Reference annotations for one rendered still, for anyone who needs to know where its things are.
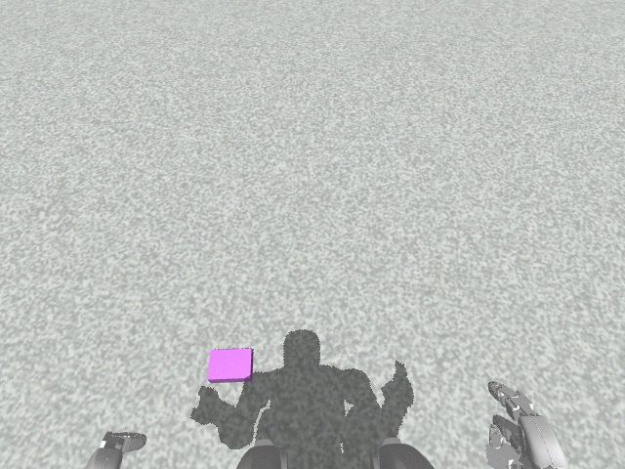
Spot left robot hand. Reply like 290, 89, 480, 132
86, 431, 146, 469

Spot small box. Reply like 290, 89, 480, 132
207, 349, 253, 383

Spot right robot hand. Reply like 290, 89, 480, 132
485, 381, 570, 469

